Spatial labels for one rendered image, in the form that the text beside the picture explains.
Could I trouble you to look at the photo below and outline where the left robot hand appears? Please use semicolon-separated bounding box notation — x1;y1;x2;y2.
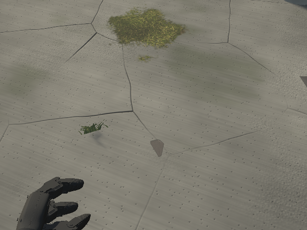
16;176;91;230

